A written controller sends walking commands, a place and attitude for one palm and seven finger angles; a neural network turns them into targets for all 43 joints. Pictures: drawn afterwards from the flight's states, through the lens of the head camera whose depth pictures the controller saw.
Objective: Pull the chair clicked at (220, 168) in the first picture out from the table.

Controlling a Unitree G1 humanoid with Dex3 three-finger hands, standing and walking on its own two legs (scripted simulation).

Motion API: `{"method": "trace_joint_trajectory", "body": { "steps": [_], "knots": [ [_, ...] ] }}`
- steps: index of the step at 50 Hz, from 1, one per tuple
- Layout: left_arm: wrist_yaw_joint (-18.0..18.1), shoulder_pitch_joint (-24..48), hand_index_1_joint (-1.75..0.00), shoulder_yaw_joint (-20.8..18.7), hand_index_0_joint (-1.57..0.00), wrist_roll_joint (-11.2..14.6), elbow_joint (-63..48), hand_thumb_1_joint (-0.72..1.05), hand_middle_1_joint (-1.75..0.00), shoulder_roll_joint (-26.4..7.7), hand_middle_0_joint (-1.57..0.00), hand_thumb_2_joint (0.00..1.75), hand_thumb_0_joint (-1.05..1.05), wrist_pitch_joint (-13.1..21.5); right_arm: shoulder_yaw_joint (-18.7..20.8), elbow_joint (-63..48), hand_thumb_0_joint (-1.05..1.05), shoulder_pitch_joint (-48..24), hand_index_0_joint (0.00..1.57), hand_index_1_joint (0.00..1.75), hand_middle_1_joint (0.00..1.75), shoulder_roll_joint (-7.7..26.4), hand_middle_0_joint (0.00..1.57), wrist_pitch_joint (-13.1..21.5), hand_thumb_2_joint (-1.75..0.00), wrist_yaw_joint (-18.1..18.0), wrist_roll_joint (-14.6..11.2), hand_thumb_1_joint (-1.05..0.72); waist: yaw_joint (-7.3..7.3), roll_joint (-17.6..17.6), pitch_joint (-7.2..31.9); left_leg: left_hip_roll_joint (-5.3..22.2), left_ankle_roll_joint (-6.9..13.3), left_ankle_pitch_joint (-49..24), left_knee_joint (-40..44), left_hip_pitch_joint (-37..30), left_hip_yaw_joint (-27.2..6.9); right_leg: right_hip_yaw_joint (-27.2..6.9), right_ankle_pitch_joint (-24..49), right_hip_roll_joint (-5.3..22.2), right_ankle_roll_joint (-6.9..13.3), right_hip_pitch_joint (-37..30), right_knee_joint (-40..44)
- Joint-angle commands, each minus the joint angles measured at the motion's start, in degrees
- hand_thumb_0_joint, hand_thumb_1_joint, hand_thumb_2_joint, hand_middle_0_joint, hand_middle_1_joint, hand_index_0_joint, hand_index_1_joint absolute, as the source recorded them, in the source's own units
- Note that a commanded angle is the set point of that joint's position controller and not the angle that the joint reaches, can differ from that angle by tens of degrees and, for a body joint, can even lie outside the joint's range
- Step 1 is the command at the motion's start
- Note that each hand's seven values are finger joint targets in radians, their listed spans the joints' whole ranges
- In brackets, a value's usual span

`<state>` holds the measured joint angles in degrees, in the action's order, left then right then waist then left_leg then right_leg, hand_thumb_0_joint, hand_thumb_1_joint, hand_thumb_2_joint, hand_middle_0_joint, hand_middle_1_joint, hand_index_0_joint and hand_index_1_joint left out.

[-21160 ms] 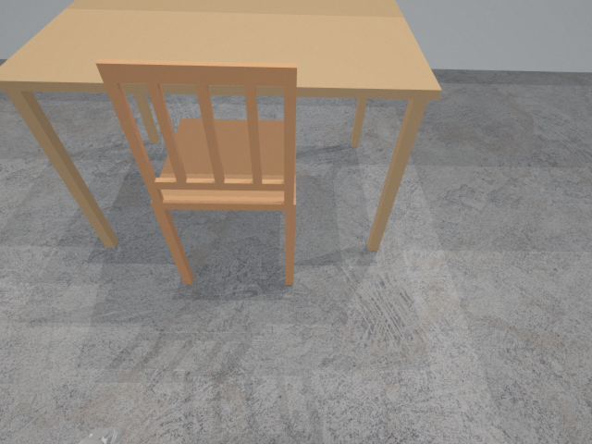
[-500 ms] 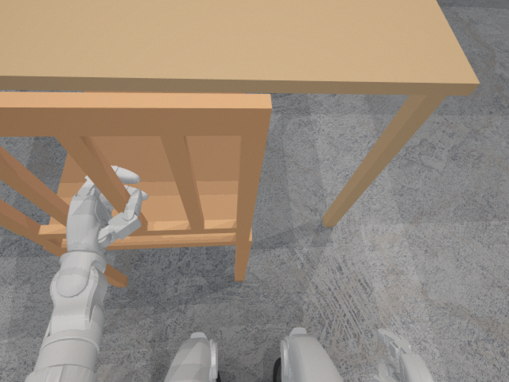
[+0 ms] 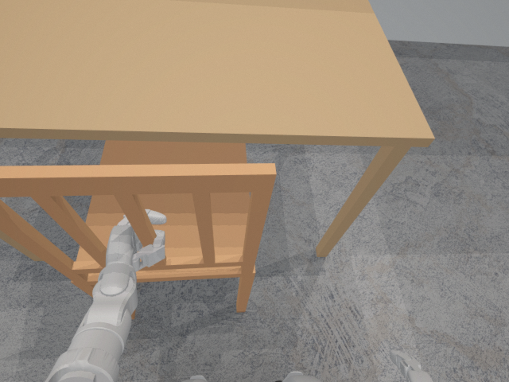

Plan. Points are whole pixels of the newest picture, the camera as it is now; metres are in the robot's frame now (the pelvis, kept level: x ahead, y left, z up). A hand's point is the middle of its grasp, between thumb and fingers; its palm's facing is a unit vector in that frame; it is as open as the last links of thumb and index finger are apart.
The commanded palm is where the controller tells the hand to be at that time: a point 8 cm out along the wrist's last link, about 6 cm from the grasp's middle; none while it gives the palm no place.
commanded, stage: step backward, pulling the chair out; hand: left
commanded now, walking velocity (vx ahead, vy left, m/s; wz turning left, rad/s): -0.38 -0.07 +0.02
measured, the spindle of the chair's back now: (146, 233) +0.37 +0.19 -0.06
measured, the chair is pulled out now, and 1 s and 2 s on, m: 0.04 0.20 0.38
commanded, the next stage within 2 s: none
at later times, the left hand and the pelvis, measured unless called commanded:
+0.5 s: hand (185, 300) +0.25 +0.11 -0.06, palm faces +0.08 -0.99 -0.15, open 5.4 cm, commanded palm +0.23 +0.17 -0.06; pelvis -0.07 -0.02 +0.01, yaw +0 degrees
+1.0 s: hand (182, 343) +0.19 +0.11 -0.06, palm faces +0.06 -0.98 -0.19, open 5.5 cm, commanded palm +0.16 +0.16 -0.06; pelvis -0.14 -0.04 +0.00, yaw -3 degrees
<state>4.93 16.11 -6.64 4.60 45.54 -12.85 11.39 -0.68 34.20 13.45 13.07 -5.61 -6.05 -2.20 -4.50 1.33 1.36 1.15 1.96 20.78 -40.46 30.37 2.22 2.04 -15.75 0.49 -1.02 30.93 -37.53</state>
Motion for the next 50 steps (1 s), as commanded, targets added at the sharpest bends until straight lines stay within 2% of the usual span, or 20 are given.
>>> {"method": "trace_joint_trajectory", "body": {
  "steps": [1,4,7,10,14,20,23,25,28,31,32,34,37,38,41,42,44,46,48,50],
  "knots": [
    [0.71,7.31,-1.45,0.35,-0.5,-3.0,-8.42,0.9,-1.45,-8.27,-0.5,0.9,0.0,3.08,3.31,-4.01,0.0,1.19,0.2,0.3,0.3,8.23,0.2,1.14,-0.9,-0.19,1.14,-0.9,2.53,-17.19,16.92,11.59,0.31,-43.32,8.81,-18.89,-9.47,-2.45,10.76,2.59,1.35,-9.93,0.52],
    [0.51,4.61,-1.45,-0.12,-0.5,-3.17,-9.05,0.9,-1.45,-8.28,-0.5,0.9,0.0,3.51,3.54,-3.93,0.0,1.09,0.2,0.3,0.3,8.35,0.2,1.47,-0.9,0.28,1.55,-0.9,2.75,-15.97,17.12,12.25,0.0,-48.2,8.95,-21.34,-9.07,-2.33,13.17,2.16,1.49,-11.38,1.86],
    [0.37,3.18,-1.45,-0.99,-0.5,-2.99,-9.34,0.9,-1.45,-8.83,-0.5,0.9,0.0,3.77,3.98,-3.74,0.0,0.94,0.2,0.3,0.3,8.6,0.2,1.98,-0.9,0.3,1.66,-0.9,2.78,-13.01,17.7,12.37,-0.34,-46.81,8.68,-21.26,-8.13,-2.58,17.17,2.41,1.78,-13.52,2.83],
    [0.62,5.55,-1.45,-0.27,-0.5,-3.06,-9.01,0.9,-1.45,-8.51,-0.5,0.9,0.0,4.16,4.17,-3.22,0.0,0.93,0.2,0.3,0.3,8.47,0.2,2.44,-0.9,-0.01,1.55,-0.9,2.23,-10.87,17.01,11.72,-0.81,-37.19,9.28,-18.46,-6.54,-3.61,21.47,3.22,1.96,-15.18,4.11],
    [1.42,8.16,-1.45,0.41,-0.5,-2.97,-6.2,0.9,-1.45,-9.42,-0.5,0.9,0.0,4.57,4.32,-1.95,0.0,1.82,0.2,0.3,0.3,8.29,0.2,2.92,-0.9,-1.02,0.82,-0.9,1.52,-6.28,17.53,7.9,-2.56,-23.01,7.36,-15.12,-3.64,-7.58,30.49,7.23,3.26,-16.8,6.4],
    [2.79,11.98,-1.45,1.65,-0.5,-3.28,0.03,0.9,-1.45,-10.27,-0.5,0.9,0.0,4.99,4.31,-0.01,0.0,1.24,0.2,0.3,0.3,8.54,0.2,3.34,-0.9,-1.2,0.05,-0.9,1.57,1.54,15.29,1.57,-3.0,1.58,3.12,-12.0,-2.55,-15.8,16.33,15.19,4.81,-15.01,17.58],
    [3.31,12.49,-1.45,2.89,-0.5,-3.37,1.44,0.9,-1.45,-8.86,-0.5,0.9,0.0,4.46,4.04,0.55,0.0,0.54,0.2,0.3,0.3,8.78,0.2,3.48,-0.9,-0.93,-0.32,-0.9,2.28,3.22,13.83,0.91,-2.56,3.32,2.61,-11.15,-3.87,-15.38,6.9,16.36,5.28,-14.5,20.46],
    [3.31,12.63,-1.45,4.67,-0.5,-3.4,1.41,0.9,-1.45,-6.68,-0.5,0.9,0.0,4.27,3.62,1.13,0.0,0.77,0.2,0.3,0.3,8.95,0.2,3.95,-0.9,-0.83,-0.29,-0.9,1.52,3.52,14.04,1.56,-2.01,-1.16,7.93,-12.62,-4.58,-11.85,7.47,14.53,4.34,-14.85,18.88],
    [3.17,12.32,-1.45,6.07,-0.5,-3.39,-0.67,0.9,-1.45,-5.56,-0.5,0.9,0.0,4.78,3.26,-0.49,0.0,-0.63,0.2,0.3,0.3,9.85,0.2,4.05,-0.9,-1.35,-0.35,-0.9,2.29,-4.36,12.19,6.52,0.34,-5.67,16.86,-11.41,-9.17,-4.67,1.47,6.05,0.82,-13.34,12.11],
    [2.62,14.27,-1.45,8.92,-0.5,-2.41,-2.13,0.9,-1.45,-2.3,-0.5,0.9,0.0,4.69,2.69,-2.93,0.0,-2.49,0.2,0.3,0.3,9.34,0.2,4.29,-0.9,-0.92,-0.74,-0.9,3.33,-9.55,9.54,13.09,3.24,11.46,25.4,-3.73,-14.97,-3.22,-10.09,1.84,1.7,-14.67,0.84],
    [2.72,15.33,-1.45,8.2,-0.5,-2.45,-4.12,0.9,-1.45,-2.74,-0.5,0.9,0.0,4.57,2.68,-3.33,0.0,-3.28,0.2,0.3,0.3,9.28,0.2,4.39,-0.9,-1.3,-0.19,-0.9,3.51,-13.5,8.85,15.12,4.46,14.1,27.92,-1.49,-18.27,-2.84,-8.15,0.83,1.94,-14.98,-4.6],
    [2.52,16.73,-1.45,8.34,-0.5,-2.26,-4.33,0.9,-1.45,-1.92,-0.5,0.9,0.0,4.26,2.76,-2.53,0.0,-2.85,0.2,0.3,0.3,8.65,0.2,4.55,-0.9,-1.37,0.79,-0.9,3.43,-14.05,9.91,17.69,5.67,4.41,24.87,-4.98,-18.29,-3.3,-6.3,1.53,2.03,-13.32,-10.09],
    [2.24,16.68,-1.45,7.87,-0.5,-2.62,-2.14,0.9,-1.45,-1.88,-0.5,0.9,0.0,4.4,3.1,-0.37,0.0,-0.34,0.2,0.3,0.3,8.7,0.2,5.86,-0.9,-1.16,1.62,-0.9,3.05,-8.43,10.47,16.83,5.02,-10.5,17.84,-13.27,-15.35,-3.21,-6.64,1.29,1.98,-11.48,-0.3],
    [2.06,16.71,-1.45,8.99,-0.5,-2.92,-1.45,0.9,-1.45,-0.51,-0.5,0.9,0.0,4.47,3.13,0.43,0.0,0.14,0.2,0.3,0.3,8.9,0.2,6.3,-0.9,-0.93,1.67,-0.9,2.98,-8.49,9.71,16.32,4.49,-12.97,16.35,-15.26,-14.71,-2.91,-4.94,1.19,2.03,-11.14,3.26],
    [1.68,16.05,-1.45,7.99,-0.5,-4.05,-1.56,0.9,-1.45,-2.02,-0.5,0.9,0.0,5.34,3.26,2.16,0.0,1.07,0.2,0.3,0.3,8.76,0.2,7.14,-0.9,-0.64,2.22,-0.9,2.59,-11.35,13.26,13.92,2.68,-22.47,12.39,-21.15,-11.79,-3.48,5.96,1.87,1.83,-12.22,8.82],
    [1.72,14.83,-1.45,6.41,-0.5,-4.51,-0.67,0.9,-1.45,-3.61,-0.5,0.9,0.0,5.2,3.47,2.52,0.0,0.93,0.2,0.3,0.3,9.3,0.2,7.23,-0.9,-0.69,2.5,-0.9,2.64,-12.83,13.32,13.39,2.09,-24.43,12.25,-20.71,-11.23,-3.23,7.51,2.04,1.8,-12.6,8.36],
    [1.7,13.3,-1.45,4.83,-0.5,-3.98,-0.72,0.9,-1.45,-4.46,-0.5,0.9,0.0,5.04,4.2,1.81,0.0,0.04,0.2,0.3,0.3,9.21,0.2,6.89,-0.9,-0.56,1.91,-0.9,2.74,-7.33,14.9,12.4,1.11,-19.82,12.05,-17.81,-9.87,-3.26,6.5,1.25,1.97,-14.57,7.65],
    [1.6,12.79,-1.45,4.25,-0.5,-3.74,-2.85,0.9,-1.45,-5.78,-0.5,0.9,0.0,5.86,4.11,0.78,0.0,-0.76,0.2,0.3,0.3,8.06,0.2,6.96,-0.9,-0.72,1.65,-0.9,2.35,-3.48,15.4,9.7,0.0,-14.01,9.66,-16.56,-7.01,-6.86,8.69,4.48,2.57,-15.46,10.91],
    [2.11,12.08,-1.45,3.25,-0.5,-3.65,-2.94,0.9,-1.45,-8.06,-0.5,0.9,0.0,6.19,4.01,0.54,0.0,-1.16,0.2,0.3,0.3,7.56,0.2,6.79,-0.9,-0.86,1.44,-0.9,1.73,0.33,14.46,5.41,-2.33,-5.36,5.27,-13.66,-3.72,-14.11,8.34,11.26,5.43,-14.32,13.83],
    [2.82,12.59,-1.45,2.74,-0.5,-3.84,-2.66,0.9,-1.45,-9.52,-0.5,0.9,0.0,5.95,3.83,0.99,0.0,-3.34,0.2,0.3,0.3,7.51,0.2,6.39,-0.9,-0.92,1.29,-0.9,2.78,2.73,13.38,1.94,-3.84,0.96,-3.77,-12.36,-3.82,-18.47,7.33,18.19,8.31,-12.38,18.19]
  ]
}}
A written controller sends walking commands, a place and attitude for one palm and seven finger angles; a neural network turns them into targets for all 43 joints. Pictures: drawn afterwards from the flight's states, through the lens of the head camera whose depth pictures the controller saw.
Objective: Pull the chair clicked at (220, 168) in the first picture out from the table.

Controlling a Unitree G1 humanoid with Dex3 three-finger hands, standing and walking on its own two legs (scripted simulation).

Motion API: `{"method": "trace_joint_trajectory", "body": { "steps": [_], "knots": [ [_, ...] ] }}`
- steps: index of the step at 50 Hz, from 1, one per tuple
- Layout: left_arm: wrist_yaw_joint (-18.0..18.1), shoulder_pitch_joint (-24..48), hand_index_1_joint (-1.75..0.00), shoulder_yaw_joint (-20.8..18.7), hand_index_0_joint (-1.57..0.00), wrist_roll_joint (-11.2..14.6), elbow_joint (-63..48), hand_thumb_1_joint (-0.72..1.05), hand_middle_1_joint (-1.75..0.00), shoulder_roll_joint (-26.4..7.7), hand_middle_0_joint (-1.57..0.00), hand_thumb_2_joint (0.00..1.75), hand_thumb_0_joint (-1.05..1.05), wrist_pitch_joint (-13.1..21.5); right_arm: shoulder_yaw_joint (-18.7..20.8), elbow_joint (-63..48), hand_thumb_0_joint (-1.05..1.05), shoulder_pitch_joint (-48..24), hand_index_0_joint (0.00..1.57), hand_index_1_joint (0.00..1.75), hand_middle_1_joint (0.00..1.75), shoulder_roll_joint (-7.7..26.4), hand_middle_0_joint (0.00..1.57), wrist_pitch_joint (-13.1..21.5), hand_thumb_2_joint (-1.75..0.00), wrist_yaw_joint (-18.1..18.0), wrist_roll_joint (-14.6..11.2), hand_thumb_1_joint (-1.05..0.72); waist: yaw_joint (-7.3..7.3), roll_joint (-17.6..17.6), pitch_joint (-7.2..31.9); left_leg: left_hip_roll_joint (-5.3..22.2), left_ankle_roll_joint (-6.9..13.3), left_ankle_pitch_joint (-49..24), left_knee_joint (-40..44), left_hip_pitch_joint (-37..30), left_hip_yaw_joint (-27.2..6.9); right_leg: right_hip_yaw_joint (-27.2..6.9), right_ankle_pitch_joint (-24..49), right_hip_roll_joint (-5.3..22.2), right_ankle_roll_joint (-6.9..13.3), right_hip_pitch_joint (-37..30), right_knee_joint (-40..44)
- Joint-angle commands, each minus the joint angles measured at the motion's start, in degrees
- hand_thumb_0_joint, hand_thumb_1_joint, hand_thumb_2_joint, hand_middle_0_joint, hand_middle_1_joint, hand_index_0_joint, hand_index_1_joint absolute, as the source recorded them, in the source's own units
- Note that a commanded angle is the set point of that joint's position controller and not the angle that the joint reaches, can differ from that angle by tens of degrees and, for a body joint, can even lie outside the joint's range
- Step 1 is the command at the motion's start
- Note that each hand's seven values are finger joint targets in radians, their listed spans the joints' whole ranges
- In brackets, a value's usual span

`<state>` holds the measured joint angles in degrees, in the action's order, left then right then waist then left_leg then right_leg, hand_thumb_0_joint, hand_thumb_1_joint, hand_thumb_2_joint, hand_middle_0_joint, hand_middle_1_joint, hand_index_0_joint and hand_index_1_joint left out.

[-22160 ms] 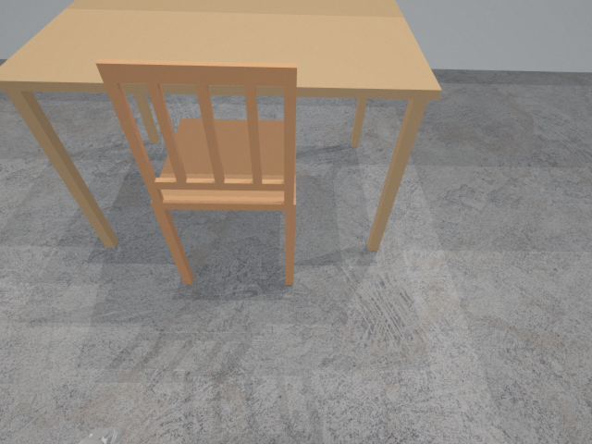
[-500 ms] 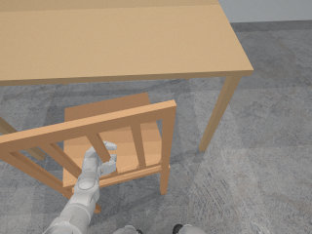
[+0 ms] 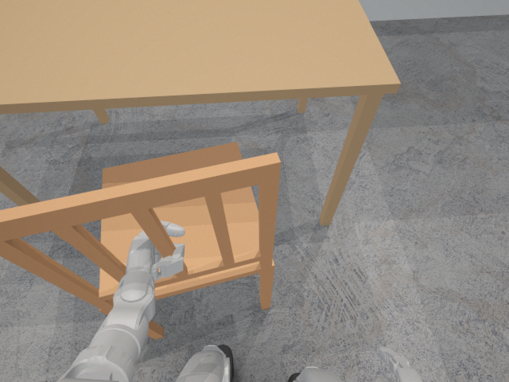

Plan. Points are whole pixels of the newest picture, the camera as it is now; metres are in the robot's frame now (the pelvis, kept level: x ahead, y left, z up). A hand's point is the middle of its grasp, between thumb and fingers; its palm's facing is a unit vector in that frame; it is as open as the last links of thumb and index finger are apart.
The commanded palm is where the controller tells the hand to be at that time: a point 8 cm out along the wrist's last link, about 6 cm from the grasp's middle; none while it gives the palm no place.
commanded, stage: step backward, pulling the chair out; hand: left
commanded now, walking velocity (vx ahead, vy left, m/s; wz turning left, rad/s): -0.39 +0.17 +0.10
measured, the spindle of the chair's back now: (165, 246) +0.34 +0.18 -0.06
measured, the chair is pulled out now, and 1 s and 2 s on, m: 0.20 0.38 0.60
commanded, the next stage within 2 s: stop walking, hand still on the chair in 1.52 s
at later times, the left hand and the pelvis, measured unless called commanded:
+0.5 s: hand (173, 292) +0.26 +0.15 -0.07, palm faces +0.07 -0.98 -0.19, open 5.5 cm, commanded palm +0.23 +0.20 -0.06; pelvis -0.06 +0.00 +0.01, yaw -2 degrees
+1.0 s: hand (165, 373) +0.14 +0.15 -0.07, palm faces +0.04 -0.98 -0.19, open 5.5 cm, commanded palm +0.12 +0.20 -0.06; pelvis -0.18 +0.00 +0.00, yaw +0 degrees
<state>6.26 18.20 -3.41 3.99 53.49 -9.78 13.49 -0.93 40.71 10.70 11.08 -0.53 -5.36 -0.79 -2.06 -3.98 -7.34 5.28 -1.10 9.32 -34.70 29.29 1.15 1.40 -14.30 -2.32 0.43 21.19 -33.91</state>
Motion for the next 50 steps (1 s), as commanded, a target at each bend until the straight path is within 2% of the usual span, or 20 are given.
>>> {"method": "trace_joint_trajectory", "body": {
  "steps": [1,7,10,12,14,20,22,24,25,26,28,31,34,36,39,41,44,47,48,50],
  "knots": [
    [1.58,10.16,-1.45,-0.61,-0.5,-3.41,-10.62,0.9,-1.45,-12.45,-0.5,0.9,0.0,3.47,3.68,-5.77,0.0,-1.87,0.2,0.3,0.3,9.25,0.2,1.24,-0.9,-1.61,0.04,-0.9,1.09,7.97,20.96,-2.96,-0.84,14.38,-12.49,-9.16,-4.35,-17.6,7.57,22.02,7.61,-3.21,14.75],
    [1.26,12.1,-1.45,-0.12,-0.5,-3.22,-10.02,0.9,-1.45,-11.33,-0.5,0.9,0.0,1.52,2.99,-3.77,0.0,-0.75,0.2,0.3,0.3,10.9,0.2,1.81,-0.9,-2.73,-0.08,-0.9,-0.18,10.21,18.23,-1.58,0.2,2.0,4.47,-9.57,-6.75,-8.61,26.55,16.76,3.45,-10.49,6.06],
    [0.39,11.56,-1.45,2.84,-0.5,-3.12,-11.1,0.9,-1.45,-6.7,-0.5,0.9,0.0,1.61,4.08,-5.05,0.0,1.68,0.2,0.3,0.3,11.83,0.2,0.67,-0.9,-2.19,-0.15,-0.9,0.69,2.62,22.2,6.55,4.0,-27.13,7.74,-16.36,-12.35,-2.7,20.64,6.59,-0.91,-9.17,-0.7],
    [-0.51,12.28,-1.45,4.7,-0.5,-3.23,-14.54,0.9,-1.45,-4.68,-0.5,0.9,0.0,1.59,3.69,-6.22,0.0,0.77,0.2,0.3,0.3,10.62,0.2,0.29,-0.9,-1.21,0.64,-0.9,0.94,-8.95,24.3,9.06,6.17,-29.73,9.48,-18.98,-14.03,-1.86,7.17,5.14,-0.72,-6.52,-5.85],
    [-0.48,10.22,-1.45,4.52,-0.5,-3.4,-15.15,0.9,-1.45,-4.1,-0.5,0.9,0.0,1.03,4.06,-6.38,0.0,0.65,0.2,0.3,0.3,10.46,0.2,0.43,-0.9,-0.26,1.49,-0.9,1.19,-13.5,23.12,11.95,7.56,-31.67,10.61,-19.01,-15.73,-1.63,-9.39,3.9,-0.11,-2.17,-10.41],
    [-0.94,5.85,-1.45,2.83,-0.5,-3.36,-17.91,0.9,-1.45,-5.01,-0.5,0.9,0.0,1.69,4.65,-5.48,0.0,2.38,0.2,0.3,0.3,10.61,0.2,1.89,-0.9,1.19,1.21,-0.9,0.4,-11.03,23.88,11.19,7.15,-39.59,3.43,-27.72,-13.53,-0.75,-0.51,3.19,0.38,-3.46,6.38],
    [-1.07,4.08,-1.45,0.95,-0.5,-3.91,-17.98,0.9,-1.45,-7.42,-0.5,0.9,0.0,2.02,4.38,-5.46,0.0,2.11,0.2,0.3,0.3,10.61,0.2,2.1,-0.9,1.07,1.17,-0.9,0.49,-8.77,24.95,8.93,5.34,-36.95,0.94,-25.29,-11.63,-1.23,13.32,4.38,0.75,-9.06,12.05],
    [-0.67,4.5,-1.45,-1.08,-0.5,-3.81,-18.65,0.9,-1.45,-10.08,-0.5,0.9,0.0,2.44,4.78,-5.98,0.0,2.52,0.2,0.3,0.3,10.0,0.2,1.85,-0.9,0.37,0.23,-0.9,-0.82,3.25,29.6,3.64,0.99,-24.08,-2.85,-18.24,-4.38,-5.17,37.07,10.51,2.81,-18.93,9.51],
    [-0.35,4.69,-1.45,-2.66,-0.5,-3.47,-18.84,0.9,-1.45,-12.03,-0.5,0.9,0.0,2.72,4.94,-6.95,0.0,1.46,0.2,0.3,0.3,9.55,0.2,1.8,-0.9,-0.5,-0.24,-0.9,-0.78,11.43,29.93,-0.29,-0.87,-4.03,-7.71,-11.89,-1.72,-9.32,49.3,15.82,5.04,-22.71,7.24],
    [-0.32,5.31,-1.45,-2.57,-0.5,-3.65,-18.79,0.9,-1.45,-12.0,-0.5,0.9,0.0,2.45,4.48,-7.59,0.0,-1.33,0.2,0.3,0.3,9.49,0.2,1.82,-0.9,-1.11,-0.34,-0.9,0.24,12.92,29.14,-3.05,-1.12,13.36,-12.55,-6.44,-3.56,-11.42,54.24,20.34,6.99,-22.91,6.87],
    [-0.02,5.88,-1.45,-2.44,-0.5,-3.91,-16.89,0.9,-1.45,-12.04,-0.5,0.9,0.0,1.3,3.36,-7.29,0.0,-4.04,0.2,0.3,0.3,9.01,0.2,1.72,-0.9,-1.55,0.12,-0.9,1.36,7.61,25.51,-3.27,-0.82,17.68,-16.16,-3.09,-7.66,-12.1,45.32,23.27,8.51,-18.46,7.05],
    [0.48,7.07,-1.45,-1.8,-0.5,-4.03,-14.62,0.9,-1.45,-10.62,-0.5,0.9,0.0,-0.08,1.88,-5.07,0.0,-3.1,0.2,0.3,0.3,8.74,0.2,1.62,-0.9,-2.21,0.59,-0.9,0.62,8.98,23.84,-2.21,-0.76,12.63,-4.63,-5.06,-7.14,-7.62,45.1,20.0,5.35,-20.08,4.46],
    [0.6,10.02,-1.45,0.64,-0.5,-3.35,-14.43,0.9,-1.45,-9.34,-0.5,0.9,0.0,-0.68,2.63,-4.48,0.0,-0.59,0.2,0.3,0.3,10.67,0.2,1.12,-0.9,-3.19,0.31,-0.9,-0.29,10.25,23.01,1.32,1.02,-13.18,8.13,-12.62,-7.72,-3.6,36.56,14.15,1.25,-16.6,1.56],
    [0.05,11.57,-1.45,3.57,-0.5,-2.82,-14.89,0.9,-1.45,-5.78,-0.5,0.9,0.0,-0.49,3.54,-5.69,0.0,0.7,0.2,0.3,0.3,11.15,0.2,0.14,-0.9,-2.61,0.04,-0.9,-0.23,6.03,23.48,6.05,3.38,-27.68,7.22,-18.23,-10.46,-2.3,25.72,8.45,-0.87,-12.21,1.75],
    [-0.47,12.55,-1.45,5.38,-0.5,-3.27,-16.68,0.9,-1.45,-4.05,-0.5,0.9,0.0,-0.43,3.05,-6.76,0.0,-0.79,0.2,0.3,0.3,10.11,0.2,-0.69,-0.9,-1.79,1.02,-0.9,0.17,-8.36,23.59,8.8,5.15,-31.91,9.35,-17.44,-12.51,-0.87,11.27,6.69,-0.64,-10.3,-3.68],
    [-0.47,8.96,-1.45,4.1,-0.5,-3.32,-15.89,0.9,-1.45,-4.42,-0.5,0.9,0.0,-0.5,3.52,-7.21,0.0,-1.07,0.2,0.3,0.3,10.09,0.2,-0.75,-0.9,-0.66,1.26,-0.9,1.07,-12.16,22.49,10.51,6.58,-27.91,10.24,-15.16,-13.11,-0.84,-3.54,5.17,0.02,-8.95,-4.26],
    [-0.6,6.2,-1.45,3.61,-0.5,-3.0,-17.31,0.9,-1.45,-4.62,-0.5,0.9,0.0,-0.28,3.89,-8.05,0.0,-0.72,0.2,0.3,0.3,10.27,0.2,-0.52,-0.9,-0.03,0.76,-0.9,1.33,-9.64,20.63,9.54,6.71,-17.93,7.5,-9.62,-13.13,-1.86,1.02,5.23,0.95,-12.19,1.06],
    [-0.38,4.83,-1.45,0.92,-0.5,-2.99,-18.18,0.9,-1.45,-9.07,-0.5,0.9,0.0,0.61,4.59,-8.34,0.0,1.0,0.2,0.3,0.3,10.06,0.2,0.21,-0.9,-0.66,-0.14,-0.9,-0.08,3.82,24.55,1.56,1.36,-1.9,-0.33,-7.1,-5.93,-8.1,17.05,12.76,3.58,-16.18,8.88],
    [-0.25,4.6,-1.45,0.6,-0.5,-3.14,-18.19,0.9,-1.45,-9.96,-0.5,0.9,0.0,0.78,4.34,-8.82,0.0,-0.49,0.2,0.3,0.3,9.31,0.2,0.38,-0.9,-0.77,-0.33,-0.9,0.23,8.79,23.02,-3.05,-0.66,15.27,-6.71,-7.58,-2.68,-12.82,6.06,18.73,6.03,-8.45,14.29],
    [0.76,6.95,-1.45,0.46,-0.5,-3.39,-15.83,0.9,-1.45,-10.12,-0.5,0.9,0.0,-0.33,4.25,-7.49,0.0,-2.95,0.2,0.3,0.3,9.88,0.2,0.44,-0.9,-1.27,-0.15,-0.9,1.78,11.96,20.48,-5.8,-1.01,21.94,-25.14,-8.95,-4.5,-15.75,-9.9,24.67,9.55,0.75,21.48]
  ]
}}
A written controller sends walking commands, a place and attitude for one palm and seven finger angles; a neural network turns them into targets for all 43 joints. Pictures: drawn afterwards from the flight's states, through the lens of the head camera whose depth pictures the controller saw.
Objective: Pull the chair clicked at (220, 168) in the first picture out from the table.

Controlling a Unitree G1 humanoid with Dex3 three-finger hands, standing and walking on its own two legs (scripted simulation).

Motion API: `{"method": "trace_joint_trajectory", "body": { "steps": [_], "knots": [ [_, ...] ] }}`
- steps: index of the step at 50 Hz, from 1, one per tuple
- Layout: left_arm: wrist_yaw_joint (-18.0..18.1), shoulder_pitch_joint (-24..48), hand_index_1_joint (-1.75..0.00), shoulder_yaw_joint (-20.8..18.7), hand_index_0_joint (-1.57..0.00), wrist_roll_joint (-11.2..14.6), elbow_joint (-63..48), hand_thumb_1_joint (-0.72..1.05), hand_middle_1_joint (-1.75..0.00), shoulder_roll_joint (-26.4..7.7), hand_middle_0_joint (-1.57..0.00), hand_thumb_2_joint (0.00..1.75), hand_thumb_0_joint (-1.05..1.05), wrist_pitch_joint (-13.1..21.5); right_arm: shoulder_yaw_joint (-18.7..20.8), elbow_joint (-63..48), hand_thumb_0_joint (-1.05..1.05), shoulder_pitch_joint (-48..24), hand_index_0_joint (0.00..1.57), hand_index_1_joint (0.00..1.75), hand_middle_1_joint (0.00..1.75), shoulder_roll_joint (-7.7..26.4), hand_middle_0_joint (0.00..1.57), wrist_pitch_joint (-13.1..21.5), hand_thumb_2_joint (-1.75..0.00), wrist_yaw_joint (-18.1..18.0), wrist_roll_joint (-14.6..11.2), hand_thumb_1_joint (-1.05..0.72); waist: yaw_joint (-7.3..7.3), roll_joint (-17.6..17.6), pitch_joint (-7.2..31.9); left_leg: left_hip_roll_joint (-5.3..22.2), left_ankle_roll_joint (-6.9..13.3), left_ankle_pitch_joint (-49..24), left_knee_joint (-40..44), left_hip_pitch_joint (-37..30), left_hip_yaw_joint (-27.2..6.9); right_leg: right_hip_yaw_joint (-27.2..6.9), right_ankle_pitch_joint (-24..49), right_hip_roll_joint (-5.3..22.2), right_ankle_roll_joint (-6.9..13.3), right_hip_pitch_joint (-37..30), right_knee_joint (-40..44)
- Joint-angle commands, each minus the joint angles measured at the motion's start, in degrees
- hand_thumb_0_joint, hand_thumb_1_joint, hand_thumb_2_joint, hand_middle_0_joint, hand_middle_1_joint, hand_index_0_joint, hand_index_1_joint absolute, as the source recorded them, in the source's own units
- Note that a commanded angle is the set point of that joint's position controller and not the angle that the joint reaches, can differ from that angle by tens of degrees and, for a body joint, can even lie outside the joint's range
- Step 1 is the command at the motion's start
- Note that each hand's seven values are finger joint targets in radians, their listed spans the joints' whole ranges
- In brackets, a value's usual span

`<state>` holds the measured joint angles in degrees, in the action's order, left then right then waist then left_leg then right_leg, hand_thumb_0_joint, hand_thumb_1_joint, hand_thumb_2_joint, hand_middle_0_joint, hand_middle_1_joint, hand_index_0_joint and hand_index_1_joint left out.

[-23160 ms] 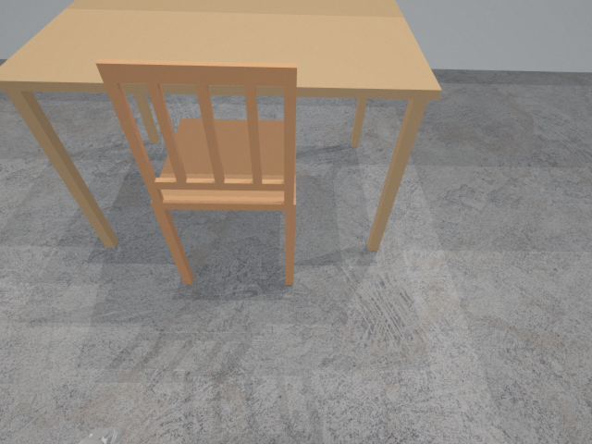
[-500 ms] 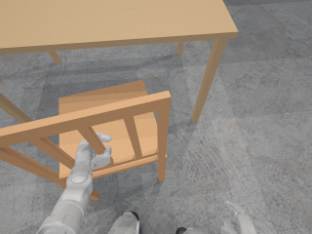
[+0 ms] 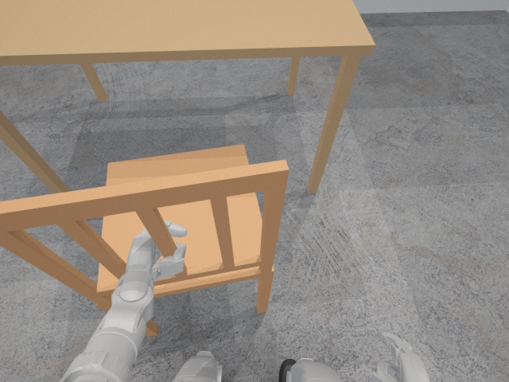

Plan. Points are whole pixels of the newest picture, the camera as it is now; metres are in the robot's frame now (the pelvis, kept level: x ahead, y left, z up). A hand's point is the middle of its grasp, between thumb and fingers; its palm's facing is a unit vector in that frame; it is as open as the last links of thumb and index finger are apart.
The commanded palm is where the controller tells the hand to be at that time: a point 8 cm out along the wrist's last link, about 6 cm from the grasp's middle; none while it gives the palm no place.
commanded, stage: step backward, pulling the chair out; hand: left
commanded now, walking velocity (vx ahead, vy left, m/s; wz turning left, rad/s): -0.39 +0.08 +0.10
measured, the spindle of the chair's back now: (166, 245) +0.34 +0.17 -0.06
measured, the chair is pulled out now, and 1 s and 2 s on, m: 0.38 0.60 0.62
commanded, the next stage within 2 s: stop walking, hand still on the chair in 0.52 s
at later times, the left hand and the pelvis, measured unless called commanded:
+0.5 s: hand (170, 323) +0.21 +0.14 -0.06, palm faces +0.08 -0.98 -0.19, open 5.6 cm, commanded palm +0.18 +0.19 -0.06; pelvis -0.11 -0.01 +0.01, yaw +1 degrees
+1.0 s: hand out of the picture +0.10 +0.14 -0.06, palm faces +0.01 -0.99 -0.14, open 5.5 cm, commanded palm +0.08 +0.19 -0.05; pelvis -0.18 +0.01 +0.01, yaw +2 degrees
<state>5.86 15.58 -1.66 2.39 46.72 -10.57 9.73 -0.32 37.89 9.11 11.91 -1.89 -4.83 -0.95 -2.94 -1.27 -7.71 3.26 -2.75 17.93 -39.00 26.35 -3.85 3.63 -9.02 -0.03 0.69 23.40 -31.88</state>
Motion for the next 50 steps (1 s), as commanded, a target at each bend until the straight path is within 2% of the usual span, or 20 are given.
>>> {"method": "trace_joint_trajectory", "body": {
  "steps": [1,4,6,7,8,9,11,15,19,22,23,24,25,28,32,35,39,40,46,50],
  "knots": [
    [1.36,9.76,-1.45,-1.25,-0.5,-2.18,-8.47,0.9,-1.45,-8.48,-0.5,0.9,0.0,2.79,2.73,-4.2,0.0,-1.87,0.2,0.3,0.3,8.35,0.2,2.05,-0.9,-1.74,0.62,-0.9,2.63,7.91,20.34,-3.18,0.81,12.96,-22.33,-5.12,-0.78,-16.86,-12.8,22.51,9.4,-1.2,18.8],
    [1.25,10.19,-1.45,-1.36,-0.5,-2.08,-6.77,0.9,-1.45,-7.58,-0.5,0.9,0.0,2.54,0.94,-2.52,0.0,-0.21,0.2,0.3,0.3,7.87,0.2,2.87,-0.9,-1.83,0.6,-0.9,1.44,9.72,20.74,-1.98,1.07,9.69,-4.66,-7.75,-0.13,-7.8,1.66,16.53,4.93,-7.19,11.4],
    [1.1,11.36,-1.45,0.12,-0.5,-1.62,-5.81,0.9,-1.45,-6.17,-0.5,0.9,0.0,3.01,0.93,-1.0,0.0,2.07,0.2,0.3,0.3,8.5,0.2,3.43,-0.9,-2.45,0.17,-0.9,0.53,10.72,20.0,-1.39,1.64,3.17,11.3,-11.36,1.76,-6.34,-1.59,14.1,2.21,-7.33,8.57],
    [1.19,12.05,-1.45,0.78,-0.5,-1.43,-4.93,0.9,-1.45,-6.55,-0.5,0.9,0.0,2.88,1.47,-0.85,0.0,1.97,0.2,0.3,0.3,10.03,0.2,3.61,-0.9,-3.0,0.18,-0.9,0.81,4.6,17.0,1.39,2.83,-0.61,18.4,-11.42,-0.68,-5.22,-4.17,11.29,0.97,-5.59,5.31],
    [1.06,12.98,-1.45,1.62,-0.5,-1.51,-5.99,0.9,-1.45,-5.07,-0.5,0.9,0.0,3.11,1.88,-1.33,0.0,2.25,0.2,0.3,0.3,11.54,0.2,3.62,-0.9,-3.0,0.57,-0.9,1.87,-5.75,16.79,8.71,6.25,-7.88,22.1,-8.43,-9.96,-2.35,-4.7,5.59,-1.18,-5.02,-2.45],
    [0.86,14.57,-1.45,2.77,-0.5,-1.38,-6.59,0.9,-1.45,-3.55,-0.5,0.9,0.0,2.93,2.07,-2.05,0.0,1.71,0.2,0.3,0.3,11.13,0.2,3.0,-0.9,-2.88,0.63,-0.9,2.53,-10.84,16.9,14.61,9.54,-19.56,19.36,-5.72,-13.68,-1.27,-5.58,2.45,-1.54,-5.76,-12.02],
    [0.15,20.04,-1.45,4.76,-0.5,-1.52,-10.89,0.9,-1.45,-1.49,-0.5,0.9,0.0,3.27,1.71,-2.05,0.0,0.44,0.2,0.3,0.3,8.35,0.2,2.84,-0.9,-1.59,2.22,-0.9,1.71,-15.1,19.25,17.15,11.62,-31.05,17.91,-9.96,-14.41,-4.17,-17.83,2.95,-0.75,-1.97,-21.67],
    [0.21,18.63,-1.45,4.28,-0.5,-1.07,-5.31,0.9,-1.45,-0.25,-0.5,0.9,0.0,3.02,4.0,0.41,0.0,4.81,0.2,0.3,0.3,9.9,0.2,3.63,-0.9,-0.15,1.13,-0.9,1.57,-9.23,19.87,14.98,10.53,-49.1,10.05,-25.85,-10.37,-3.7,-15.03,1.82,-0.55,2.09,-10.15],
    [-0.21,17.68,-1.45,2.59,-0.5,-1.71,-2.6,0.9,-1.45,-3.09,-0.5,0.9,0.0,4.26,3.68,0.93,0.0,5.18,0.2,0.3,0.3,9.67,0.2,4.27,-0.9,-0.16,0.9,-0.9,1.4,-11.3,22.31,13.18,8.85,-43.21,7.94,-26.88,-10.59,-3.38,-6.85,1.66,-0.26,-4.87,6.27],
    [-0.4,13.13,-1.45,-0.04,-0.5,-2.69,-0.95,0.9,-1.45,-7.1,-0.5,0.9,0.0,5.1,3.24,-0.06,0.0,4.03,0.2,0.3,0.3,9.43,0.2,3.82,-0.9,-0.2,0.18,-0.9,1.74,-8.12,24.74,9.02,4.95,-32.84,4.37,-16.58,-4.47,-6.11,17.53,6.96,1.18,-19.41,11.27],
    [-0.33,13.66,-1.45,-0.33,-0.5,-2.99,-1.27,0.9,-1.45,-8.13,-0.5,0.9,0.0,5.26,2.95,-0.84,0.0,3.62,0.2,0.3,0.3,8.35,0.2,3.47,-0.9,-0.39,-0.38,-0.9,1.21,-2.22,25.82,6.13,2.85,-25.08,1.68,-12.48,-0.32,-8.88,28.44,11.6,2.45,-22.86,8.66],
    [0.1,14.68,-1.45,-2.8,-0.5,-2.06,-0.53,0.9,-1.45,-10.88,-0.5,0.9,0.0,4.56,4.05,-1.43,0.0,3.73,0.2,0.3,0.3,8.72,0.2,2.74,-0.9,-1.09,-1.22,-0.9,1.05,13.17,27.6,1.96,0.39,-6.73,-4.35,-6.76,2.09,-13.99,38.58,16.34,5.49,-26.45,5.66],
    [-0.16,14.59,-1.45,-2.8,-0.5,-2.0,-1.2,0.9,-1.45,-10.72,-0.5,0.9,0.0,3.9,4.12,-3.03,0.0,0.89,0.2,0.3,0.3,9.26,0.2,2.39,-0.9,-1.38,-1.38,-0.9,2.25,14.59,26.17,-1.09,0.22,7.83,-10.74,-3.03,0.21,-15.68,42.74,20.39,7.72,-24.6,5.98],
    [0.06,12.06,-1.45,-3.37,-0.5,-1.96,-2.07,0.9,-1.45,-10.12,-0.5,0.9,0.0,2.64,2.57,-3.44,0.0,-0.92,0.2,0.3,0.3,8.18,0.2,1.94,-0.9,-1.24,-0.74,-0.9,2.63,4.35,22.93,-0.59,0.63,10.29,-12.75,-1.67,-2.91,-14.57,32.96,22.79,8.98,-20.17,5.46],
    [0.53,19.28,-1.45,-3.45,-0.5,-1.43,-12.37,0.9,-1.45,-11.54,-0.5,0.9,0.0,2.21,2.18,-4.39,0.0,-0.55,0.2,0.3,0.3,8.07,0.2,2.05,-0.9,-2.16,-1.08,-0.9,1.84,9.43,22.81,-1.24,1.02,6.55,0.15,-7.07,0.53,-11.32,35.42,19.8,5.58,-22.97,4.21],
    [0.39,16.96,-1.45,-0.1,-0.5,-0.61,-14.65,0.9,-1.45,-6.13,-0.5,0.9,0.0,0.49,2.63,-4.95,0.0,1.28,0.2,0.3,0.3,7.83,0.2,2.49,-0.9,-3.28,-0.57,-0.9,1.04,11.34,23.88,0.13,1.74,-6.81,15.49,-15.76,3.56,-9.47,22.67,16.27,2.98,-22.02,2.16],
    [-0.28,17.62,-1.45,5.11,-0.5,-0.76,-18.95,0.9,-1.45,0.07,-0.5,0.9,0.0,-0.46,2.16,-6.97,0.0,-0.06,0.2,0.3,0.3,7.85,0.2,2.47,-0.9,-2.53,-0.2,-0.9,2.04,-15.61,21.29,8.59,7.74,-22.97,17.95,-19.49,-3.63,-0.01,-2.75,3.96,-1.83,-12.89,-5.66],
    [-0.36,18.0,-1.45,5.25,-0.5,-1.15,-18.97,0.9,-1.45,0.14,-0.5,0.9,0.0,-0.62,1.83,-6.82,0.0,-0.23,0.2,0.3,0.3,7.32,0.2,2.7,-0.9,-1.86,0.07,-0.9,2.11,-16.78,19.91,9.16,8.42,-21.78,18.4,-17.13,-4.86,0.43,-10.4,3.29,-1.59,-13.44,-5.25],
    [-0.15,14.14,-1.45,3.97,-0.5,-1.73,-16.66,0.9,-1.45,-1.73,-0.5,0.9,0.0,-0.56,2.64,-5.83,0.0,2.68,0.2,0.3,0.3,8.33,0.2,3.93,-0.9,-0.51,-0.29,-0.9,1.3,0.15,21.4,4.57,4.57,-12.97,14.22,-18.72,0.75,-3.34,1.58,4.58,-0.23,-18.84,7.27],
    [0.29,11.14,-1.45,4.19,-0.5,-2.07,-14.69,0.9,-1.45,-1.75,-0.5,0.9,0.0,-0.41,1.72,-4.53,0.0,2.46,0.2,0.3,0.3,7.57,0.2,4.02,-0.9,-0.82,-0.21,-0.9,1.68,-4.56,13.96,4.74,4.76,2.96,19.84,-12.97,1.04,-3.03,-9.7,3.48,-0.36,-13.18,6.84]
  ]
}}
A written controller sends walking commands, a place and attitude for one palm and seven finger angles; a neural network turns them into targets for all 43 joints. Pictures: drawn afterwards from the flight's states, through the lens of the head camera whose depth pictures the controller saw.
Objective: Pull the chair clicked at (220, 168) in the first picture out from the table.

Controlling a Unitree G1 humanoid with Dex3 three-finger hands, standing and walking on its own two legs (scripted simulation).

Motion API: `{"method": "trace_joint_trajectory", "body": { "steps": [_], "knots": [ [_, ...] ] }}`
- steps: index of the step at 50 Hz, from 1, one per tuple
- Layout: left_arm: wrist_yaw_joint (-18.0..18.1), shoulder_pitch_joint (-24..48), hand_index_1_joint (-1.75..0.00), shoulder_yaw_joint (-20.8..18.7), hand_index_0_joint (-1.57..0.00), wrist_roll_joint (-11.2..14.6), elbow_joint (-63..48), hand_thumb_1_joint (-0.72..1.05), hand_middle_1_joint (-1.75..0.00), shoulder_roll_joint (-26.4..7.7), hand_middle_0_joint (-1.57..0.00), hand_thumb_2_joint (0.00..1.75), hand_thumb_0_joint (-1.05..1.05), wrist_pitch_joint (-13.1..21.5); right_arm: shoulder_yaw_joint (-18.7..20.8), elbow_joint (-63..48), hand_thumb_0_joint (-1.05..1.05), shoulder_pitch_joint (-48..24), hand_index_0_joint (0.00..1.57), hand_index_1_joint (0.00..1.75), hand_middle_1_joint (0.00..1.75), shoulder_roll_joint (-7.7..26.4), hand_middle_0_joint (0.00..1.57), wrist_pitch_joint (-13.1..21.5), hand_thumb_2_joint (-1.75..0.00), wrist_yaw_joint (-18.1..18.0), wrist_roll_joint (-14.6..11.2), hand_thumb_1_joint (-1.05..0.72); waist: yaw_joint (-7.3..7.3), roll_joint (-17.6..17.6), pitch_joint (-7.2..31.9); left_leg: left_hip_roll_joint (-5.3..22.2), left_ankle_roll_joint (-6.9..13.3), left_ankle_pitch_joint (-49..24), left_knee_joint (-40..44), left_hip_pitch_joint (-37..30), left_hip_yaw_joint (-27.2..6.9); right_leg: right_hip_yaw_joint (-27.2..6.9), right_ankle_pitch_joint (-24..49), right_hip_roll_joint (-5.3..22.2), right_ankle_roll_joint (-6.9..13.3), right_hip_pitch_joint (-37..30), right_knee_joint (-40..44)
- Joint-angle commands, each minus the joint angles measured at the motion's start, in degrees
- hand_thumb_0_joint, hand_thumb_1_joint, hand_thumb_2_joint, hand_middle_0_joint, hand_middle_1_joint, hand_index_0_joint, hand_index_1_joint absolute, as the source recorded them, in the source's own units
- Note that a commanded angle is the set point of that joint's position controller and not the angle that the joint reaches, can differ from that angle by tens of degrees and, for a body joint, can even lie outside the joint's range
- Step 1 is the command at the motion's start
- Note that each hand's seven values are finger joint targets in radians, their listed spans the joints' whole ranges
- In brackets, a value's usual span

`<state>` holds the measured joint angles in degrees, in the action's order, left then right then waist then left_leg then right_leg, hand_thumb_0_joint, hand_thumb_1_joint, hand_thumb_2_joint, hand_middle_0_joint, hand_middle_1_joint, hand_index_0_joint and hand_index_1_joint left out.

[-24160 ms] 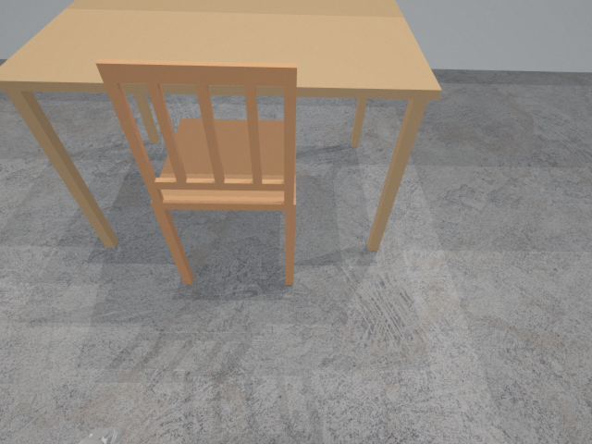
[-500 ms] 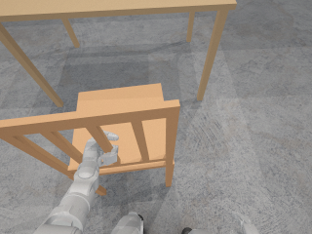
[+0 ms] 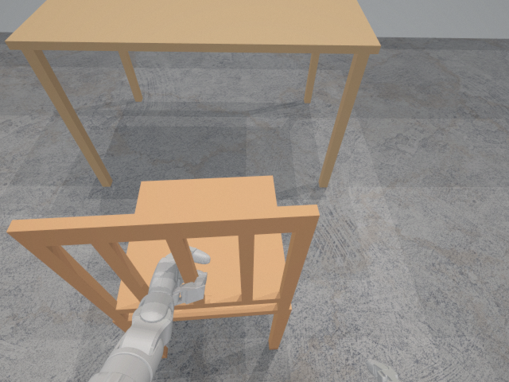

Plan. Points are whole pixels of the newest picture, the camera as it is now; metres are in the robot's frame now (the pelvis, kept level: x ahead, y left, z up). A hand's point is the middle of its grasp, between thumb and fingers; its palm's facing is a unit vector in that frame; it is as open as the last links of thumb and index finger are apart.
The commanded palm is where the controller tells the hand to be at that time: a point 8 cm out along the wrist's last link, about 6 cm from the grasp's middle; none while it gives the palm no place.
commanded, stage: stop walking, hand still on the chair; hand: left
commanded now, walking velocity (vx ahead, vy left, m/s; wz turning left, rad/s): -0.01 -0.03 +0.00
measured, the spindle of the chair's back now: (189, 273) +0.31 +0.14 -0.07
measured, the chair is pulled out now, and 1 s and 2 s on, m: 0.60 0.62 0.62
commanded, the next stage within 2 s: open the thumb and straighten the fingers in 0.52 s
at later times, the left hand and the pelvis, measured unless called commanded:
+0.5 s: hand (197, 293) +0.27 +0.12 -0.07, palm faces +0.00 -0.99 -0.16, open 5.6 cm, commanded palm +0.25 +0.17 -0.06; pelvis +0.02 -0.01 +0.00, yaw -1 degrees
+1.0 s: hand (187, 286) +0.28 +0.14 -0.08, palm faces +0.02 -0.99 -0.16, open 11.8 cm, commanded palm +0.26 +0.18 -0.06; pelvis +0.02 +0.00 -0.02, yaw +1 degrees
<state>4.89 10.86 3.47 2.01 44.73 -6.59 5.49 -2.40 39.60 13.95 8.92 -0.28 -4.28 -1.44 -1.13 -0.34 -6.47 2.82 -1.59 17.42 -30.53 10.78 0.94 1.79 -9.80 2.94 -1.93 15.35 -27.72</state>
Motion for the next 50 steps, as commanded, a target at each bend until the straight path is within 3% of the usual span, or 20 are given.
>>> {"method": "trace_joint_trajectory", "body": {
  "steps": [1,3,6,17,21,22,30,31,32,33,34,37,38,39,41,42,43,45,47,50],
  "knots": [
    [1.32,14.26,-1.45,-1.27,-0.5,-1.71,-11.87,0.9,-1.45,-5.93,-0.5,0.9,0.0,4.04,3.61,-5.96,0.0,-2.38,0.2,0.3,0.3,10.27,0.2,2.48,-0.9,-1.47,0.41,-0.9,-0.04,-4.44,12.0,4.98,3.57,2.31,11.05,2.95,-3.68,-1.64,-7.81,0.72,2.24,-5.0,3.24],
    [1.44,11.65,-1.45,-2.16,-0.5,-1.69,-11.72,0.9,-1.45,-7.13,-0.5,0.9,0.0,4.43,3.58,-5.19,0.0,-2.01,0.2,0.3,0.3,10.03,0.2,2.77,-0.9,-1.67,0.55,-0.9,0.05,-3.02,12.09,4.04,3.25,-0.17,9.77,2.06,-2.86,-3.01,-5.45,1.48,2.25,-5.37,5.08],
    [1.37,8.11,-1.45,-2.59,-0.5,-1.61,-10.77,0.9,-1.45,-7.05,-0.5,0.9,0.0,4.72,3.7,-4.91,0.0,-2.45,0.2,0.3,0.3,9.7,0.2,3.02,-0.9,-1.94,0.6,-0.9,0.0,3.16,12.42,3.05,2.55,-4.33,7.21,-0.06,-1.64,-5.1,-1.23,3.13,2.76,-5.12,6.44],
    [1.17,3.12,-1.45,-1.75,-0.5,-1.06,-14.43,0.9,-1.45,-6.8,-0.5,0.9,0.0,5.2,4.37,-5.48,0.0,-3.88,0.2,0.3,0.3,9.86,0.2,2.55,-0.9,-2.97,-0.14,-0.9,-0.63,0.57,15.01,3.83,2.0,-14.0,7.17,-3.45,-1.09,-4.33,14.09,4.04,3.21,-7.94,3.61],
    [1.34,2.21,-1.45,-2.17,-0.5,-1.12,-14.88,0.9,-1.45,-6.77,-0.5,0.9,0.0,4.79,4.44,-6.5,0.0,-4.73,0.2,0.3,0.3,9.98,0.2,1.85,-0.9,-3.03,-0.06,-0.9,-0.23,1.26,15.86,3.86,1.74,-13.41,6.97,-3.3,-0.99,-4.45,14.03,4.35,3.32,-8.8,3.37],
    [1.31,2.47,-1.45,-1.87,-0.5,-0.99,-15.44,0.9,-1.45,-7.17,-0.5,0.9,0.0,4.67,4.46,-6.22,0.0,-4.47,0.2,0.3,0.3,10.16,0.2,1.88,-0.9,-3.18,-0.23,-0.9,-0.55,-0.68,14.9,3.81,1.83,-13.69,7.55,-3.19,-1.06,-4.2,14.11,4.18,3.29,-8.16,3.68],
    [1.73,2.66,-1.45,-2.43,-0.5,-1.31,-15.71,0.9,-1.45,-7.14,-0.5,0.9,0.0,3.78,4.07,-7.3,0.0,-5.21,0.2,0.3,0.3,9.95,0.2,1.07,-0.9,-2.98,0.1,-0.9,0.08,-1.05,14.51,3.87,1.92,-10.83,8.06,-2.27,-1.32,-4.44,9.26,3.95,3.23,-7.71,4.44],
    [2.17,3.17,-1.45,-5.93,-0.5,-1.37,-17.57,0.9,-1.45,-10.86,-0.5,0.9,0.0,4.06,4.26,-7.38,0.0,-5.22,0.2,0.3,0.3,10.22,0.2,0.97,-0.9,-3.05,0.08,-0.9,0.31,-0.69,14.47,3.91,1.94,-10.84,8.06,-2.24,-1.41,-4.66,9.41,4.01,3.24,-7.88,4.71],
    [1.1,-3.25,-1.45,-1.59,-0.5,2.17,-11.28,0.78,-1.45,-5.6,-0.5,0.84,0.0,1.27,4.78,-7.2,0.0,-4.81,0.2,0.3,0.3,13.12,0.2,1.7,-0.9,-1.41,-2.51,-0.9,-3.35,1.95,13.83,0.94,1.38,-7.39,7.25,5.26,0.13,1.54,4.54,1.66,2.58,-4.74,1.5],
    [0.16,-1.14,-1.45,-2.28,-0.5,3.41,-13.64,0.66,-1.45,-4.56,-0.5,0.78,0.0,1.85,4.14,-7.7,0.0,-5.04,0.2,0.3,0.3,12.19,0.2,2.3,-0.9,-0.21,-2.7,-0.9,-2.12,5.76,11.42,1.02,1.8,-4.8,5.7,8.29,0.33,1.85,2.28,1.46,2.11,-1.4,0.56],
    [-0.64,0.5,-1.45,-5.1,-0.5,3.14,-17.83,0.54,-1.45,-7.73,-0.5,0.73,0.0,2.79,4.82,-8.3,0.0,-5.6,0.2,0.3,0.3,12.71,0.2,2.78,-0.9,0.19,-2.2,-0.9,-1.59,5.76,14.01,0.86,2.03,-3.89,4.82,9.45,0.52,1.43,1.44,1.32,2.12,-1.29,-0.32],
    [-1.59,-1.72,-1.45,-4.7,-0.5,2.2,-24.22,0.17,-1.45,-8.8,-0.5,0.55,0.0,3.59,4.94,-9.57,0.0,-5.4,0.2,0.3,0.3,11.94,0.2,4.97,-0.9,1.05,-1.72,-0.9,-1.19,-1.41,16.69,-0.38,1.99,-3.22,2.02,10.71,1.22,1.15,0.18,1.12,2.42,0.37,-2.5],
    [-1.77,-2.43,-1.45,-3.32,-0.5,1.81,-26.0,0.05,-1.45,-7.04,-0.5,0.49,0.0,3.5,4.85,-10.1,0.0,-5.15,0.2,0.3,0.3,11.62,0.2,5.47,-0.9,1.31,-1.46,-0.9,-1.03,-2.73,18.15,-0.75,1.93,-3.5,1.16,11.15,1.45,1.43,0.06,0.94,2.44,1.2,-3.42],
    [-1.91,-2.21,-1.45,-2.71,-0.5,1.51,-26.38,-0.07,-1.45,-6.67,-0.5,0.43,0.0,3.11,4.84,-10.28,0.0,-5.08,0.2,0.3,0.3,11.67,0.2,5.92,-0.9,1.48,-1.38,-0.9,-1.46,-2.62,18.04,-0.65,1.92,-3.72,0.18,11.74,1.22,1.63,0.1,0.86,2.42,2.64,-4.37],
    [-1.93,-4.38,-1.45,-3.16,-0.5,1.19,-27.51,-0.31,-1.45,-6.64,-0.5,0.32,0.0,1.91,5.05,-10.9,0.0,-4.6,0.2,0.3,0.3,11.99,0.2,6.48,-0.9,1.75,-1.12,-0.9,-0.86,-2.93,19.87,-0.9,1.8,-4.7,-1.41,13.09,1.05,1.89,0.87,0.61,2.56,3.39,-6.43],
    [-1.7,-5.33,-1.38,-3.29,-0.47,1.43,-26.75,-0.43,-1.38,-6.85,-0.47,0.26,0.0,0.68,5.1,-10.88,0.0,-4.1,0.2,0.3,0.3,12.3,0.2,6.64,-0.9,1.78,-1.14,-0.9,-1.36,-0.89,19.69,-0.69,1.76,-4.22,-1.86,13.86,0.63,2.26,0.51,0.44,2.45,3.95,-6.82],
    [-1.3,-1.75,-1.3,-7.54,-0.45,1.62,-26.14,-0.55,-1.3,-11.11,-0.45,0.2,0.0,-0.1,5.2,-10.39,0.0,-3.62,0.2,0.3,0.3,13.07,0.2,6.48,-0.9,1.47,-1.14,-0.9,-1.69,0.6,19.72,-0.99,1.87,-3.13,-2.84,15.51,0.69,1.77,-0.08,0.43,2.1,4.95,-7.4],
    [-1.41,-3.51,-1.16,-7.08,-0.4,1.93,-27.35,-0.55,-1.16,-9.38,-0.4,0.2,0.0,-1.5,5.31,-11.31,0.0,-3.47,0.2,0.3,0.3,12.84,0.2,6.81,-0.9,1.13,-0.97,-0.9,-1.32,2.26,21.69,-1.27,1.95,-3.19,-3.95,16.58,0.87,1.95,0.11,0.35,1.91,4.83,-8.81],
    [-1.65,-3.1,-1.01,-5.88,-0.35,2.41,-31.01,-0.55,-1.01,-8.12,-0.35,0.2,0.0,-2.35,5.37,-12.11,0.0,-3.43,0.2,0.3,0.3,12.83,0.2,7.51,-0.9,0.94,-0.91,-0.9,-1.12,0.27,24.0,-1.41,1.75,-4.63,-4.82,16.13,0.71,2.21,1.23,0.43,2.17,4.84,-10.13],
    [-2.19,-4.58,-0.8,-3.56,-0.27,2.99,-35.17,-0.55,-0.8,-5.78,-0.27,0.2,0.0,-3.16,5.57,-12.54,0.0,-2.6,0.2,0.3,0.3,12.92,0.2,8.47,-0.9,0.62,-0.83,-0.9,-1.84,1.25,26.81,-1.24,1.7,-9.07,-6.97,15.01,0.43,2.72,5.31,0.27,2.14,5.53,-12.08]
  ]
}}
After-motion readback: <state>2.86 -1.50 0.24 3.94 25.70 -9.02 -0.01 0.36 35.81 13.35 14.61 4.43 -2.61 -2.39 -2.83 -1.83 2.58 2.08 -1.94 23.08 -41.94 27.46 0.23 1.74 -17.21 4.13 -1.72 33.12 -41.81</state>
